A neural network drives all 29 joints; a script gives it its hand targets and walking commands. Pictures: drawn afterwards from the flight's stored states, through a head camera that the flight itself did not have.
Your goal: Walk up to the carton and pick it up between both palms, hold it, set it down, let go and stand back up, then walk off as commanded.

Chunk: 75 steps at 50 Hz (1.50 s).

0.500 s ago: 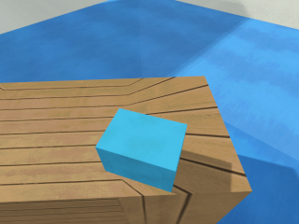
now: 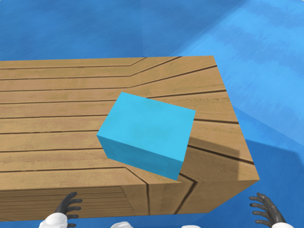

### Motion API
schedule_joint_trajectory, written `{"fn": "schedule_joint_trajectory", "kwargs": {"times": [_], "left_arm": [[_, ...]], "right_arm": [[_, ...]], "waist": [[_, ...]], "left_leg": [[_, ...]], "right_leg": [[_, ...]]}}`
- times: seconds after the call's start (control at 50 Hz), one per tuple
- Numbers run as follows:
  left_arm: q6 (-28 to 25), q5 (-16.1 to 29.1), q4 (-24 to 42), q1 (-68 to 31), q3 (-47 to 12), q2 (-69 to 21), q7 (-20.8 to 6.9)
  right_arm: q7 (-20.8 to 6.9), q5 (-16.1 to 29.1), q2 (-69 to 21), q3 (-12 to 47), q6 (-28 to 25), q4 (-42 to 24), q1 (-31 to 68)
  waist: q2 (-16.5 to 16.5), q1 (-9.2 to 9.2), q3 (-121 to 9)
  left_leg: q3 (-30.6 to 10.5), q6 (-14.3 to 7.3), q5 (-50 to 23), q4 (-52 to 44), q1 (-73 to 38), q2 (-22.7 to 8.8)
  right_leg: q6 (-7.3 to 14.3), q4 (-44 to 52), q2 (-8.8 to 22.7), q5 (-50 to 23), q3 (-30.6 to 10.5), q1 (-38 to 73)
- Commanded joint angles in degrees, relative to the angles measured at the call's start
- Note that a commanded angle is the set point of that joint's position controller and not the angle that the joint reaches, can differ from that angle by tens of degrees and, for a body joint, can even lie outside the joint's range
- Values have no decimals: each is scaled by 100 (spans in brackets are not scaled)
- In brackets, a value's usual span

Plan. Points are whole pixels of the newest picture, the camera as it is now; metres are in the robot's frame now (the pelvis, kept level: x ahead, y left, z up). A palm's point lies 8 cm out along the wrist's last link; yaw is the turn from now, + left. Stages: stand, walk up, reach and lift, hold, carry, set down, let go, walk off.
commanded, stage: reach and lift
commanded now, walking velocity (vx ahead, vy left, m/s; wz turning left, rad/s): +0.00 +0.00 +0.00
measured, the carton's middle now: (148, 135) +0.38 +0.02 -0.03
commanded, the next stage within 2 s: none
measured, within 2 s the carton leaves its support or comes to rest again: neither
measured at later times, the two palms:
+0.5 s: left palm (45, 226) +0.15 +0.28 -0.06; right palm out of the picture +0.11 -0.25 -0.07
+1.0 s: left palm (37, 214) +0.17 +0.29 -0.03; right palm (248, 225) +0.14 -0.20 -0.02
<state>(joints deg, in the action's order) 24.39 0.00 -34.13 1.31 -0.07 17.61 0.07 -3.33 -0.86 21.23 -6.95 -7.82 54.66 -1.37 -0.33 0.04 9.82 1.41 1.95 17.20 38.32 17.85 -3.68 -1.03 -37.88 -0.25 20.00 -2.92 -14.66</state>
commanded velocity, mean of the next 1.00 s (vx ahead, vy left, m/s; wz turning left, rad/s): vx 0.00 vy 0.00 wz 0.00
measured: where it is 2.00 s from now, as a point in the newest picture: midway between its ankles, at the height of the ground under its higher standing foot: outside the picture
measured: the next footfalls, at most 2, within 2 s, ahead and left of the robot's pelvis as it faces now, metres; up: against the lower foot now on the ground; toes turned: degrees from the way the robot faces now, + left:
none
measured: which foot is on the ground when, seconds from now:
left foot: down 0.00-1.00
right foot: down 0.00-1.00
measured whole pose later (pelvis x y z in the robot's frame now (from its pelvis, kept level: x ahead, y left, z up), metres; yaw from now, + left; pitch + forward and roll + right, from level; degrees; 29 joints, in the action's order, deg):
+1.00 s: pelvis +0.00 +0.01 +0.01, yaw +0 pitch -5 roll +0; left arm 5.9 6.6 -19.4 14.9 0.4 25.9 -6.1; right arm 9.7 -0.9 3.8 -1.7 -1.0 11.9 -23.8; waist 2.0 0.0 7.3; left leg 2.6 0.7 13.7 30.1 11.2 -2.3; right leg -1.8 -28.9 1.6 16.0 -3.0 -7.9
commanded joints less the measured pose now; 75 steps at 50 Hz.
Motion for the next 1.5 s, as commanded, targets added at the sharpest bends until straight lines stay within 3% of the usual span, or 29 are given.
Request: {"fn": "schedule_joint_trajectory", "kwargs": {"times": [0.0,0.12,0.22,0.3,0.42,0.52,0.6,0.7,0.8,1.02,1.14,1.34,1.48], "left_arm": [[30,-457,1516,-178,1010,1118,0],[-111,-469,1718,231,1098,1108,-105],[-424,-257,1858,234,1108,1226,-206],[-699,-35,1823,208,1019,1330,-280],[-949,295,1804,121,840,1457,-345],[-1042,509,2012,48,834,1699,-446],[-1124,656,2326,51,865,1814,-491],[-1255,821,2570,343,805,1732,-513],[-1642,1067,2657,688,754,1653,-531],[-2758,1688,3005,1327,779,2026,-775],[-3203,1847,3017,1488,779,2147,-944],[-3454,1950,3139,1319,715,2301,-1074],[-3578,2033,3305,1113,629,2401,-1072]], "right_arm": [[205,-56,776,-331,-220,-621,-193],[474,190,531,-46,-247,-986,-504],[697,203,91,31,-334,-1678,-739],[831,154,-242,43,-298,-2250,-983],[975,61,-607,-23,-17,-3200,-1219],[1159,209,-879,229,245,-4089,-1582],[1253,324,-1010,311,395,-4572,-1818],[1262,447,-1047,239,557,-4911,-2030],[1224,441,-1192,198,625,-5128,-2012],[1624,607,-1753,592,55,-5336,-2615],[1834,719,-1988,881,-487,-5417,-2746],[2091,841,-2292,1195,-805,-5757,-2672],[2234,826,-2476,1357,-726,-6039,-2694]], "waist": [[391,-238,-1738],[365,-219,-1706],[474,-177,-1546],[480,-115,-1234],[400,-31,-741],[781,17,-576],[694,32,-535],[232,16,-550],[-380,91,-712],[-474,252,-979],[-466,371,-1085],[-585,475,-961],[-624,427,-917]], "left_leg": [[482,-218,-1063,-275,-1458,282],[379,-145,-1427,-617,-1482,434],[443,-186,-1218,-873,-1397,484],[537,-229,-788,-1149,-1454,469],[697,-282,-98,-1456,-1515,410],[699,-275,-74,-1045,-2265,611],[621,-216,-76,-901,-2830,632],[550,-176,23,-1171,-2627,465],[546,-261,206,-1960,-1011,163],[387,-19,-1033,-1516,-1473,212],[270,20,-1320,-1285,-1569,174],[171,-47,-769,-1253,-1393,79],[103,-105,-489,-1277,-1206,9]], "right_leg": [[3,566,31,-2429,546,-161],[-201,788,15,-3385,375,678],[-270,981,32,-3219,337,799],[-254,1268,16,-2490,327,670],[-129,1739,-20,-774,251,296],[196,2141,318,278,-12,-762],[386,2325,495,601,-76,-1418],[480,2239,405,375,17,-1054],[164,1781,-33,-386,130,804],[124,1884,165,-1370,-108,849],[108,1848,192,-1619,-166,763],[192,1908,206,-858,-135,498],[244,1889,240,-660,-121,524]]}}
